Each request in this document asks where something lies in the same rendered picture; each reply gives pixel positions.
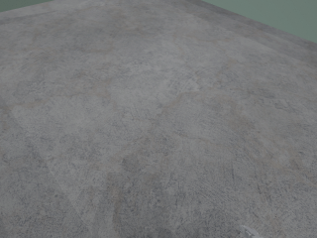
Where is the right robot hand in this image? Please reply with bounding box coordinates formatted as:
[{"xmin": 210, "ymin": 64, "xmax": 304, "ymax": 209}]
[{"xmin": 239, "ymin": 224, "xmax": 264, "ymax": 238}]

